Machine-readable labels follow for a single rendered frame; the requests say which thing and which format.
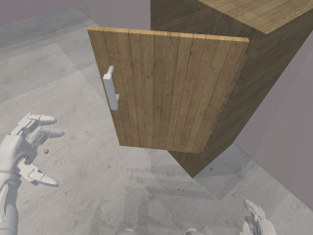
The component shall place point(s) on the left robot hand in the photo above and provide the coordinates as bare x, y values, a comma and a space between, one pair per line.
14, 147

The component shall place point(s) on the right robot shin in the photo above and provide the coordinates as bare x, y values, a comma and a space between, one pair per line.
192, 229

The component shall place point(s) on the left robot forearm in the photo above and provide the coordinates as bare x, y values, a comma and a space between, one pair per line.
9, 215

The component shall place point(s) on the cupboard door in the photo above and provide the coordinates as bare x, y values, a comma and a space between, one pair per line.
170, 84

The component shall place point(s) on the handle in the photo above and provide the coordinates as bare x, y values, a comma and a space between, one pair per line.
113, 98

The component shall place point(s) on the right robot hand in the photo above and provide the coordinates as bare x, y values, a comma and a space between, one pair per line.
259, 225

